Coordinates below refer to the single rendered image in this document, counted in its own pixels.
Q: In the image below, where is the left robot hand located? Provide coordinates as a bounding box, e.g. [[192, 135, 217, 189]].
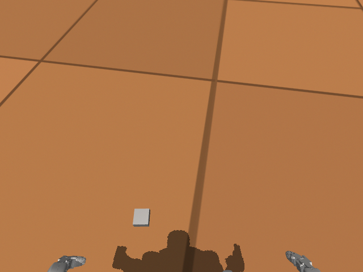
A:
[[47, 256, 86, 272]]

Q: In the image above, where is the small box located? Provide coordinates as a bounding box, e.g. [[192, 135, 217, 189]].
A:
[[133, 209, 150, 227]]

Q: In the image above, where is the right robot hand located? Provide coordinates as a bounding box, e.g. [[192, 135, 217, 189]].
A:
[[286, 251, 321, 272]]

